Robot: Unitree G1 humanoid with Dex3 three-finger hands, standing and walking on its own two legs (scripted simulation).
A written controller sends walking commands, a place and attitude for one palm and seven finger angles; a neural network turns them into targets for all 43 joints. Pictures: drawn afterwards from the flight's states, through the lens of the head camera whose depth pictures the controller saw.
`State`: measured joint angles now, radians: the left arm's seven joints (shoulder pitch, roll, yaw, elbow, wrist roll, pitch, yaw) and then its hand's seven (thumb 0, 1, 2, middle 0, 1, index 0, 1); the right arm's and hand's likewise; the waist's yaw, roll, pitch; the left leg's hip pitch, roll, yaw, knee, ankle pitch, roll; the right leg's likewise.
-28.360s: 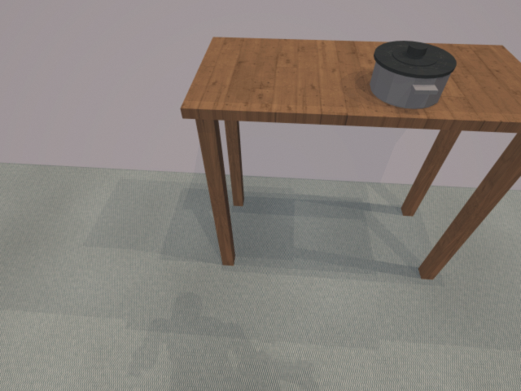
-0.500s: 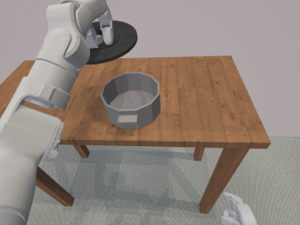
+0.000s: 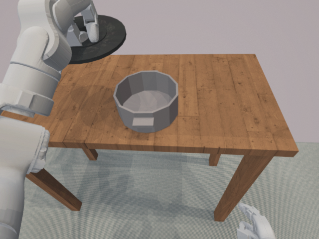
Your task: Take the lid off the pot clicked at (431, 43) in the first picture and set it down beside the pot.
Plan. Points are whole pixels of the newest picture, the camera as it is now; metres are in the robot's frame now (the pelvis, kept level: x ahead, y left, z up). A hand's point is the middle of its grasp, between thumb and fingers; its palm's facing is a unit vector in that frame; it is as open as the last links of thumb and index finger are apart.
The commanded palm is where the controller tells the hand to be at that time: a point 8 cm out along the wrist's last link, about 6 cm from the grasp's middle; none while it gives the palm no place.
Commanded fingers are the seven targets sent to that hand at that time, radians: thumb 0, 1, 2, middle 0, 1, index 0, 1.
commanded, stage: move the lid sideways beside the pot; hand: left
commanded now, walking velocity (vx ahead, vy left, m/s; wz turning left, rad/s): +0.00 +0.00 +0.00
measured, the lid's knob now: (80, 27) +0.49 +0.19 +0.30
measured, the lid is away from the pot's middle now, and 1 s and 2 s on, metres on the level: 0.13 0.26 0.23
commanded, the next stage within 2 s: lower the lid onto the table in 1.12 s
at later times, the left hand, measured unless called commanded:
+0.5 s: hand (48, 32) +0.44 +0.24 +0.31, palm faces -0.08 -0.05 -1.00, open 3.6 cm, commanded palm +0.41 +0.24 +0.38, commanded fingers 0.00 0.54 1.18 -0.84 -0.89 -1.23 -1.01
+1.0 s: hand (17, 38) +0.43 +0.31 +0.30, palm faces -0.12 -0.05 -0.99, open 3.6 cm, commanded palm +0.41 +0.30 +0.38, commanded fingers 0.00 0.54 1.18 -0.84 -0.89 -1.23 -1.01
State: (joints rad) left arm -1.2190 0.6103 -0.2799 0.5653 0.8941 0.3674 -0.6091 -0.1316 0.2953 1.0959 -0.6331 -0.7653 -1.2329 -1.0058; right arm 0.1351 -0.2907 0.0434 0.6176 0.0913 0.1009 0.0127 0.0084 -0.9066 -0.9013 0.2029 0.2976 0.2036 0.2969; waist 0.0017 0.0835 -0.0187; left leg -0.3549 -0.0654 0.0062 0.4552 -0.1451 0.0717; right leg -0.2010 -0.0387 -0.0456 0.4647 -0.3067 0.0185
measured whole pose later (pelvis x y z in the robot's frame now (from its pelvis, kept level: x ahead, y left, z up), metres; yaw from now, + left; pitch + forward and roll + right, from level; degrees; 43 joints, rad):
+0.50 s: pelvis -0.01 +0.01 +0.00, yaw +0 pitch +3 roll -1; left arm -1.27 0.70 -0.22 0.71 0.93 0.29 -0.61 -0.13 0.30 1.10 -0.63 -0.76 -1.23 -1.01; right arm 0.18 -0.29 0.05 0.63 0.10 0.10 0.00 0.01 -0.91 -0.90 0.20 0.30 0.20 0.30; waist -0.02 0.08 -0.01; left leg -0.38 -0.06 0.01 0.46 -0.13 0.08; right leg -0.23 -0.04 -0.04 0.47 -0.29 0.02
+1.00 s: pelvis +0.00 +0.01 +0.00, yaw +0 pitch +4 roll -2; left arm -1.23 0.83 -0.15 0.75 0.96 0.24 -0.63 -0.13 0.30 1.10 -0.63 -0.77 -1.23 -1.01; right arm 0.19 -0.31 0.04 0.62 0.11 0.15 0.00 0.01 -0.91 -0.90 0.20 0.30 0.20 0.30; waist -0.03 0.08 0.01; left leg -0.40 -0.06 0.00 0.47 -0.14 0.09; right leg -0.22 -0.03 -0.05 0.43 -0.28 0.02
